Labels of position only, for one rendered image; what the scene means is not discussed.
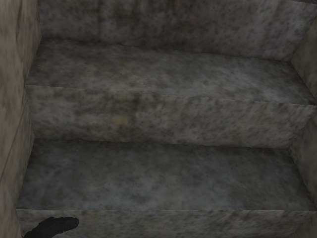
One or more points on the left robot hand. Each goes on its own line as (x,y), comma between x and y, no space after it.
(52,226)

